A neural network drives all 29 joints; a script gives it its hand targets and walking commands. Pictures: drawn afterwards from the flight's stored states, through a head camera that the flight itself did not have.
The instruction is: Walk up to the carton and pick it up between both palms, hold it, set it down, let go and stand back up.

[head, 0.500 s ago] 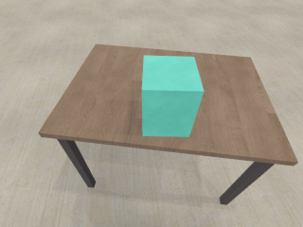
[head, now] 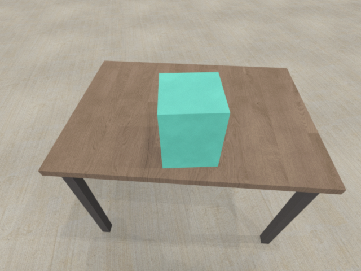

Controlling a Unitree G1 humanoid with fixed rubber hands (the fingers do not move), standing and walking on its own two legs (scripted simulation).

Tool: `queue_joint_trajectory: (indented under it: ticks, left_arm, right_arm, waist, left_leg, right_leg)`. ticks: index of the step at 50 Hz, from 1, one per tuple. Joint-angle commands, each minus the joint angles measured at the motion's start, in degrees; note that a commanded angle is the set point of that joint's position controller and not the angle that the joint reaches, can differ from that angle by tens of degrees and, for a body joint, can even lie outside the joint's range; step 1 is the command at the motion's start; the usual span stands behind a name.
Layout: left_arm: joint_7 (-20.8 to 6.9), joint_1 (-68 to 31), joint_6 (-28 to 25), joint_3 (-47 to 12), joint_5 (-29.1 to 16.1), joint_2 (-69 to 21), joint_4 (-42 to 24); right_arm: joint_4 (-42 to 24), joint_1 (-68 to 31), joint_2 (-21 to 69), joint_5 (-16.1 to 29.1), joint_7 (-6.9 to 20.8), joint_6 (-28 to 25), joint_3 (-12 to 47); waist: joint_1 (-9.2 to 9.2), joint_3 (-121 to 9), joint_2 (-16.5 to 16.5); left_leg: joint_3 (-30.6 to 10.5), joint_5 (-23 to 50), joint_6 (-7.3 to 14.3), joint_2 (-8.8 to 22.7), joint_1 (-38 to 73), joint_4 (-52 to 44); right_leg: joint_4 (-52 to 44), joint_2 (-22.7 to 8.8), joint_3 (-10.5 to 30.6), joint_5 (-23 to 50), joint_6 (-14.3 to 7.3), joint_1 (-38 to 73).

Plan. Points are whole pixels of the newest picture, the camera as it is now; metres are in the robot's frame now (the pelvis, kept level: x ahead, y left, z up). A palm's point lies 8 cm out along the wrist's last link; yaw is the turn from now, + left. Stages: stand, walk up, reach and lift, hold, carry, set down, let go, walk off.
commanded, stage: walk up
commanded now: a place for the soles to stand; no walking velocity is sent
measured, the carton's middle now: (189, 121) +0.56 +0.00 +0.00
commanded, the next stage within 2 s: reach and lift in 1.52 s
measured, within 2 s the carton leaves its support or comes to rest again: neither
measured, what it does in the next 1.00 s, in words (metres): shifts its weight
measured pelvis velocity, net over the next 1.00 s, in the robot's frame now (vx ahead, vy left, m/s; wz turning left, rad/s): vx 0.06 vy -0.02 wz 0.12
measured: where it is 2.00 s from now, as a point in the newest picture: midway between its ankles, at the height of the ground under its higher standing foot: outside the picture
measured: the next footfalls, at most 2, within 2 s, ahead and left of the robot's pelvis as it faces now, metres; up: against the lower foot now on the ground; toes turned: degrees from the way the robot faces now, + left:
none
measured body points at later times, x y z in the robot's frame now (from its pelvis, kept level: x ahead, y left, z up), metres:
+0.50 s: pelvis +0.04 -0.01 +0.01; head +0.04 +0.00 +0.46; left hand +0.03 +0.24 -0.15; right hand +0.06 -0.25 -0.14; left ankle +0.08 +0.12 -0.73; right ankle +0.00 -0.14 -0.73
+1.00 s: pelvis +0.06 -0.02 +0.00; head +0.06 -0.01 +0.45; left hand +0.05 +0.23 -0.15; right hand +0.12 -0.26 -0.14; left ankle +0.08 +0.12 -0.73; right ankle +0.00 -0.14 -0.73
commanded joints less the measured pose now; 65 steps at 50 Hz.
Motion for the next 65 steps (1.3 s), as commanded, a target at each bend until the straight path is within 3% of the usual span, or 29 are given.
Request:
queue_joint_trajectory:
  ticks: [1,2,3,4,7,10,11,13,15,17,19,21,25,29,31,34,36,39,41,44,48,49,53,55,56,59,60,62,65]
  left_arm:
    - [0.22,4.64,-0.97,1.17,0.2,6.67,-1.39]
    - [0.2,4.61,-1.09,1.2,0.54,6.44,-1.29]
    - [0.33,4.83,-1.21,0.86,0.27,6.31,-1.15]
    - [0.4,4.86,-1.44,0.53,0.24,6.0,-0.88]
    - [0.58,3.43,-1.88,0.6,-0.07,7.96,-0.79]
    - [0.55,2.93,-1.99,0.84,0.19,8.41,-0.72]
    - [0.08,6.75,-2.0,0.14,1.06,6.47,1.22]
    - [-0.07,5.6,-1.51,0.33,0.62,7.7,1.77]
    - [0.06,4.96,-1.58,0.07,0.59,6.87,2.53]
    - [0.09,6.56,-2.22,-0.03,0.97,6.99,3.11]
    - [0.09,6.52,-2.49,-0.08,0.62,6.63,3.73]
    - [0.08,6.95,-2.44,-0.16,0.79,6.52,4.13]
    - [0.32,8.83,-2.71,-0.27,1.03,6.17,5.27]
    - [0.69,9.58,-2.57,-0.5,0.7,6.19,5.59]
    - [0.83,9.01,-2.33,-0.28,0.98,6.38,5.66]
    - [1.03,9.05,-1.75,-0.03,0.99,6.3,6.35]
    - [1.0,9.12,-1.62,-0.02,0.93,6.46,6.34]
    - [1.05,8.9,-1.3,0.17,1.0,6.58,6.29]
    - [1.24,7.7,-1.01,0.14,1.05,6.56,6.2]
    - [1.18,8.06,-0.78,0.57,0.97,7.42,6.0]
    - [1.2,7.16,-0.43,0.26,0.77,6.88,5.89]
    - [1.23,7.49,-0.39,0.44,0.92,6.88,5.98]
    - [1.2,6.42,-0.13,0.63,0.65,7.44,6.02]
    - [1.22,6.79,-0.03,0.8,0.55,7.37,5.98]
    - [1.19,6.38,0.03,0.76,0.75,8.01,6.1]
    - [1.27,6.21,0.38,0.67,1.04,7.42,6.35]
    - [1.2,6.42,0.37,0.68,1.06,7.63,6.44]
    - [1.09,6.37,0.31,0.99,1.26,8.03,6.45]
    - [1.09,7.31,0.43,0.49,1.11,6.79,6.69]
  right_arm:
    - [-3.54,-0.41,-8.91,0.31,-0.28,-1.2,-1.36]
    - [-3.44,-0.89,-8.95,0.46,-0.26,-1.03,-1.35]
    - [-3.62,-1.25,-9.05,0.48,-0.3,-0.98,-1.55]
    - [-3.7,-1.77,-8.41,0.33,-0.24,-0.87,-1.56]
    - [-3.47,0.41,-7.72,0.14,-0.08,-0.79,-1.34]
    - [-3.08,0.6,-7.45,0.05,0.07,-1.13,-1.29]
    - [-2.38,4.59,-4.65,-0.44,0.42,-1.31,-0.54]
    - [-1.93,4.73,-5.43,-0.4,0.42,-1.12,-0.61]
    - [-1.23,5.3,-5.77,-0.54,0.33,-1.41,-0.77]
    - [-1.03,5.32,-5.28,-0.82,0.21,-1.91,-0.57]
    - [-0.89,6.39,-4.74,-0.79,0.02,-2.47,-0.22]
    - [0.0,6.29,-4.95,-0.44,-0.15,-2.58,-0.11]
    - [0.53,5.58,-4.85,-0.59,-0.48,-2.87,0.0]
    - [0.93,6.19,-4.62,-0.04,-0.75,-3.04,0.15]
    - [1.26,6.5,-3.83,-0.26,-0.93,-2.92,0.39]
    - [2.14,7.15,-3.53,-0.32,-1.25,-2.57,0.35]
    - [2.34,6.98,-4.51,-0.47,-1.36,-2.63,0.31]
    - [2.2,5.15,-4.48,-0.8,-1.6,-2.34,0.1]
    - [2.2,5.37,-3.27,-0.58,-1.77,-2.12,0.34]
    - [2.53,4.36,-4.07,-0.57,-1.73,-1.92,0.08]
    - [2.53,4.55,-4.29,-0.54,-1.95,-2.1,0.13]
    - [2.54,4.11,-4.92,-0.57,-1.94,-1.95,-0.29]
    - [2.21,3.93,-3.93,-0.48,-2.05,-1.8,0.27]
    - [2.04,3.49,-4.58,-0.38,-2.14,-1.8,0.16]
    - [1.93,3.76,-4.38,-0.24,-2.14,-1.77,0.23]
    - [1.82,4.12,-4.29,-0.14,-2.0,-1.71,-0.15]
    - [2.09,4.43,-4.13,-0.32,-1.99,-1.67,0.03]
    - [2.01,4.97,-4.67,-0.41,-1.91,-1.83,-0.35]
    - [2.1,4.49,-5.05,0.07,-2.04,-1.81,-0.23]
  waist:
    - [1.94,-3.12,4.96]
    - [2.37,-3.03,6.4]
    - [2.56,-3.51,5.35]
    - [2.24,-4.24,7.25]
    - [0.52,-3.2,2.17]
    - [0.06,-4.78,0.78]
    - [-0.18,-7.92,-1.14]
    - [-0.52,-0.13,-2.2]
    - [-0.85,3.86,-0.63]
    - [-0.57,1.59,-1.3]
    - [-0.6,-0.11,-1.58]
    - [-0.27,0.48,0.35]
    - [0.77,-0.2,1.62]
    - [0.97,-4.56,3.91]
    - [0.54,-4.17,0.73]
    - [0.3,-2.05,1.23]
    - [0.4,-3.32,-0.65]
    - [0.66,-2.13,1.11]
    - [0.35,-0.86,-1.23]
    - [0.35,-1.05,-0.63]
    - [0.55,-0.68,-0.13]
    - [0.48,-0.48,1.47]
    - [0.54,-0.37,-1.56]
    - [0.73,-1.06,1.29]
    - [0.73,-1.02,-0.14]
    - [0.32,1.77,1.9]
    - [0.54,1.86,0.47]
    - [-0.14,-0.25,2.99]
    - [0.81,1.12,3.83]
  left_leg:
    - [-12.26,-9.92,3.97,6.97,-0.55,-13.01]
    - [-12.47,-11.33,4.0,6.9,-1.22,-13.94]
    - [-13.15,-11.41,4.44,7.25,-0.54,-14.09]
    - [-11.61,-10.76,4.26,6.46,0.19,-13.81]
    - [-8.98,-6.05,3.5,4.58,2.0,-9.6]
    - [-7.83,0.22,3.47,4.22,5.2,-6.07]
    - [-9.54,-12.27,3.16,3.42,6.23,-8.27]
    - [-7.45,-17.51,1.33,1.36,4.26,-8.16]
    - [-8.21,-12.89,1.61,1.53,2.76,-8.33]
    - [-8.5,-5.61,2.17,2.21,4.66,-7.29]
    - [-8.19,-4.41,1.62,2.36,5.99,-7.63]
    - [-9.17,-5.98,1.67,2.39,3.64,-8.47]
    - [-9.85,6.85,2.91,3.32,4.56,-7.14]
    - [-9.24,14.28,2.88,3.0,6.57,-5.28]
    - [-9.08,15.01,3.03,2.78,5.86,-4.67]
    - [-8.59,15.46,3.08,2.71,5.57,-3.94]
    - [-8.55,17.95,3.09,2.85,5.89,-3.22]
    - [-7.91,17.43,3.13,1.96,5.37,-1.83]
    - [-7.64,18.17,3.04,1.95,4.6,-1.12]
    - [-7.91,14.14,2.73,1.49,3.83,-1.07]
    - [-8.98,15.42,3.27,1.32,4.37,-1.22]
    - [-8.91,15.05,2.95,1.24,4.11,-0.86]
    - [-8.85,12.03,2.06,0.57,2.68,-0.96]
    - [-9.26,11.07,2.02,0.33,1.79,-0.99]
    - [-9.38,9.81,2.08,-0.1,2.06,-0.43]
    - [-11.16,8.16,2.38,0.5,0.67,-1.54]
    - [-11.42,8.43,2.53,0.35,0.64,-1.51]
    - [-11.61,7.35,2.16,0.04,1.37,-1.63]
    - [-13.62,7.16,2.72,0.37,-0.53,-2.95]
  right_leg:
    - [-3.97,-1.83,2.87,-2.91,-3.68,1.33]
    - [-3.72,-1.9,2.45,-2.6,-3.68,1.76]
    - [-3.56,-2.01,2.2,-2.05,-3.49,1.92]
    - [-4.69,-2.6,2.66,-2.33,-3.61,1.4]
    - [-8.14,-4.1,5.28,-1.92,-3.73,-1.33]
    - [-8.89,-4.82,5.36,1.44,-3.77,-2.4]
    - [-12.29,-4.0,5.38,-11.67,-4.19,-0.89]
    - [-16.21,-4.28,7.2,-23.44,-4.28,-8.21]
    - [-15.84,-4.11,6.25,-16.9,-4.43,-8.27]
    - [-14.76,-4.48,5.58,-8.91,-4.06,-4.87]
    - [-14.6,-4.24,4.52,-8.27,-4.23,-3.95]
    - [-13.63,-3.71,3.82,-7.9,-3.98,-2.13]
    - [-11.21,-4.08,2.04,4.06,-3.74,1.74]
    - [-9.51,-4.26,1.05,8.85,-3.4,5.44]
    - [-9.22,-4.66,0.65,10.66,-3.52,6.39]
    - [-9.07,-5.02,-0.37,11.23,-3.46,5.77]
    - [-8.82,-4.68,-1.42,12.38,-2.94,6.71]
    - [-8.69,-5.37,-1.17,13.15,-3.4,6.59]
    - [-8.55,-5.26,-1.8,15.66,-3.73,6.52]
    - [-9.9,-5.47,-2.05,10.69,-3.6,6.25]
    - [-9.15,-5.36,-2.73,8.92,-3.72,5.94]
    - [-9.74,-5.4,-2.61,8.79,-3.8,6.32]
    - [-10.72,-5.95,-3.34,5.1,-4.54,6.56]
    - [-11.08,-5.73,-3.16,3.96,-4.59,7.14]
    - [-10.95,-6.47,-3.3,1.62,-4.99,6.03]
    - [-11.68,-6.06,-3.57,-1.25,-4.68,4.89]
    - [-11.69,-5.82,-3.86,-0.87,-4.54,5.01]
    - [-11.28,-5.86,-3.98,-2.08,-4.78,6.04]
    - [-10.25,-5.19,-3.99,-2.84,-4.43,6.36]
